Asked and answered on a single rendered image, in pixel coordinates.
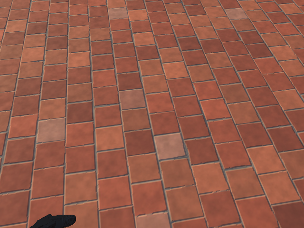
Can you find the left robot hand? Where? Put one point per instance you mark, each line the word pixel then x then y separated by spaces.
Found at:
pixel 59 221

